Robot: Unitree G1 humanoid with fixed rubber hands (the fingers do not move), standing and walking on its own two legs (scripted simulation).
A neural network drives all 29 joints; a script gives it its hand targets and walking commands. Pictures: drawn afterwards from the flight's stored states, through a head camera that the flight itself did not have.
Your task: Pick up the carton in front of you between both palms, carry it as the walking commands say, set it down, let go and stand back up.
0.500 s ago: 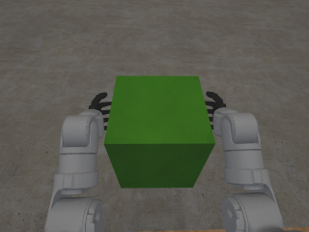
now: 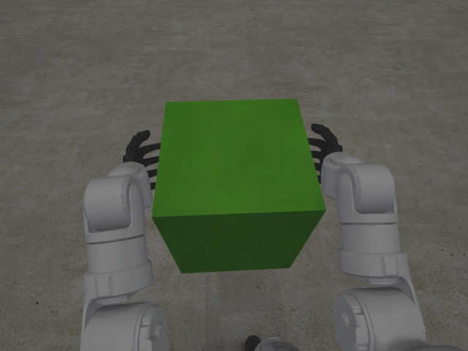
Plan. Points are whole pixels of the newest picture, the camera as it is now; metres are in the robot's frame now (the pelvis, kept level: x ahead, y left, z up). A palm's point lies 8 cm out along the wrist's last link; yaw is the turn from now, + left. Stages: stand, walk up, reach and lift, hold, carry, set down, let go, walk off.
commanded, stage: carry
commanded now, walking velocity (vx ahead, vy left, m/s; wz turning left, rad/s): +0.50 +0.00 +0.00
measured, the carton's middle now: (234, 193) +0.38 -0.03 +0.07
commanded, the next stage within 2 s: none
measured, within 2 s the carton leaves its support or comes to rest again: neither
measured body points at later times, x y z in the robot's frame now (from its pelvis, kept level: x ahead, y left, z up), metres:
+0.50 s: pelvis +0.31 -0.05 -0.06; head +0.40 -0.06 +0.38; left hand +0.67 +0.11 -0.01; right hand +0.67 -0.20 -0.02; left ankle +0.47 +0.04 -0.75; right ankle +0.18 -0.06 -0.77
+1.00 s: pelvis +0.63 -0.11 -0.05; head +0.60 -0.11 +0.40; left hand +0.94 +0.03 +0.05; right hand +0.93 -0.28 +0.05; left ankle +0.50 +0.00 -0.78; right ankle +0.72 -0.21 -0.78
